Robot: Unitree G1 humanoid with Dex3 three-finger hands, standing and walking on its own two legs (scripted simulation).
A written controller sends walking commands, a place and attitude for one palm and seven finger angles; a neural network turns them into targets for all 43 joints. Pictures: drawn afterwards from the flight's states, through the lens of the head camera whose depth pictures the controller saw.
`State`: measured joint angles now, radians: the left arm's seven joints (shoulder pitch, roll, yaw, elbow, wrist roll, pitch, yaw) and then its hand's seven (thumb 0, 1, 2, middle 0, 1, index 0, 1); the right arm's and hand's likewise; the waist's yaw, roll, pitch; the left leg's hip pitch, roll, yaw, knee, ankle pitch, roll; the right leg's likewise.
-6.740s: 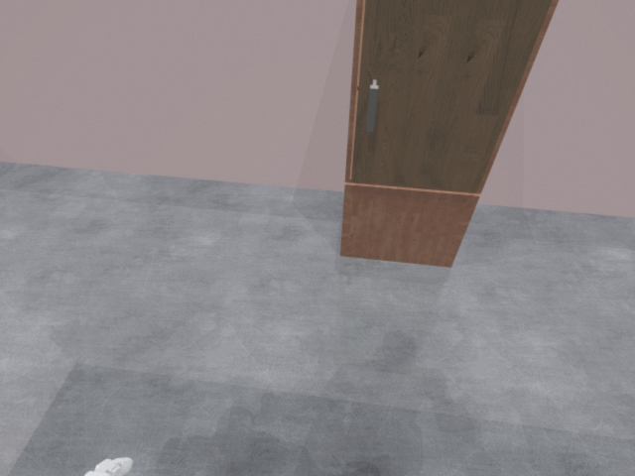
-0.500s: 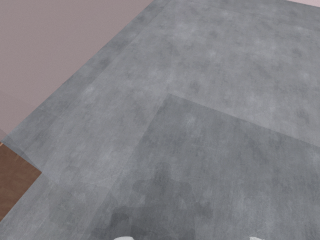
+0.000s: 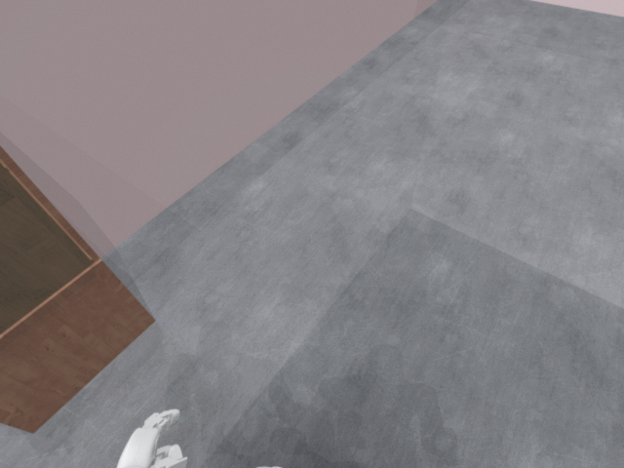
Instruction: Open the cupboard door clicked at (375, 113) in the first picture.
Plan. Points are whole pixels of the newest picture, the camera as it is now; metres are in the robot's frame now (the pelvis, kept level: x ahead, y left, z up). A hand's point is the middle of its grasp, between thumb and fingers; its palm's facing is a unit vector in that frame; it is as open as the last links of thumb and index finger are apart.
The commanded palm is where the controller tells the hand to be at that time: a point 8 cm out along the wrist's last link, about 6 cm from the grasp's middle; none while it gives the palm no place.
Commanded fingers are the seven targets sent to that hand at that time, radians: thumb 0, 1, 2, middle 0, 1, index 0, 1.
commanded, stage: turn to face it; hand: left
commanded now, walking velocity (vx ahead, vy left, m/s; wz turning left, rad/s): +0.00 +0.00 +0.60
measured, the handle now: out of the picture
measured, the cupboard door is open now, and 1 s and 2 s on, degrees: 0 0 0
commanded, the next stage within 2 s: take the last steps up to it in 1.34 s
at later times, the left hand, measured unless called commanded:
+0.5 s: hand out of the picture -0.07 +0.24 -0.18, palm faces +0.38 -0.89 -0.25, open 7.4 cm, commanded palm none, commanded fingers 0.00 0.90 0.90 -0.20 -0.30 -0.20 -0.30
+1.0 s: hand out of the picture -0.01 +0.26 -0.13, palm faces +0.57 -0.77 -0.28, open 7.4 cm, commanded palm none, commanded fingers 0.00 0.90 0.90 -0.20 -0.30 -0.20 -0.30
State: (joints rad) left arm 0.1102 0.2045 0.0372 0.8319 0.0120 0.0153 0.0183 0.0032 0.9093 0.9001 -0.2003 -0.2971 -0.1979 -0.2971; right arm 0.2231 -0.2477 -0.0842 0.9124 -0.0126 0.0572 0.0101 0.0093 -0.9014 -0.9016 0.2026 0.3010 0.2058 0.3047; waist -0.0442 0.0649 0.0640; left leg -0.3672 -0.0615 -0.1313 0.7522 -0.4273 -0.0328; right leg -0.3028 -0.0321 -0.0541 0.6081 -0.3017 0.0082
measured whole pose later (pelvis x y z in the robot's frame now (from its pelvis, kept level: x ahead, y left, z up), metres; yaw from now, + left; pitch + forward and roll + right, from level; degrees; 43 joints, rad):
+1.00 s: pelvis -0.02 +0.00 +0.01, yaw +36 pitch +0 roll +0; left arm 0.10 0.22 0.05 0.85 0.00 0.04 0.02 0.00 0.91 0.90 -0.20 -0.30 -0.20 -0.30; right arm 0.27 -0.22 -0.07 0.94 -0.02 0.05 0.01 0.01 -0.90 -0.90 0.20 0.30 0.21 0.30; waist -0.06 0.04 0.05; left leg -0.32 -0.09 -0.16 0.52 -0.20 0.02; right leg -0.29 -0.02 0.00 0.61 -0.34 0.08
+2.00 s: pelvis +0.01 +0.05 +0.00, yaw +55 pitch -3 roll +0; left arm 0.19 0.15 0.04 1.00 0.02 -0.05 -0.01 0.00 0.91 0.90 -0.20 -0.30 -0.20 -0.30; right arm 0.43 -0.18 -0.04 1.13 -0.02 0.00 -0.01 0.01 -0.91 -0.90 0.20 0.30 0.20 0.30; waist -0.03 0.05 0.03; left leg -0.19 0.01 0.00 0.81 -0.48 0.03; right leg -0.29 -0.05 -0.14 0.61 -0.26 -0.03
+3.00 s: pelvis +0.14 +0.32 +0.00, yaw +55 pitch -1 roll +1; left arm 0.13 0.14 0.03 1.02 0.02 -0.01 0.03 0.00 0.91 0.90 -0.20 -0.30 -0.19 -0.30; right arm 0.37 -0.09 -0.04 1.13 0.00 0.00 -0.03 0.01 -0.91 -0.90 0.20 0.30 0.20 0.30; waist -0.05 0.02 0.08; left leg -0.15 0.03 0.12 0.65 -0.46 0.00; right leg -0.36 -0.05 -0.10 0.58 -0.18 -0.02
